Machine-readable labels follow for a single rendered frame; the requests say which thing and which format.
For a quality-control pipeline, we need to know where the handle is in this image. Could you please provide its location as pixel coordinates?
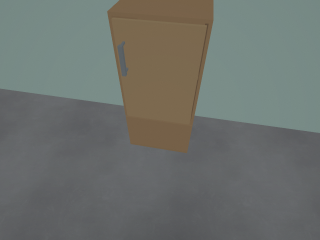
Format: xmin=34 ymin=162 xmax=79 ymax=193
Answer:
xmin=117 ymin=41 xmax=129 ymax=77

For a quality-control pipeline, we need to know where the cupboard door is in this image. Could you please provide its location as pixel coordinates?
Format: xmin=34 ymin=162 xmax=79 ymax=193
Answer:
xmin=111 ymin=17 xmax=207 ymax=125

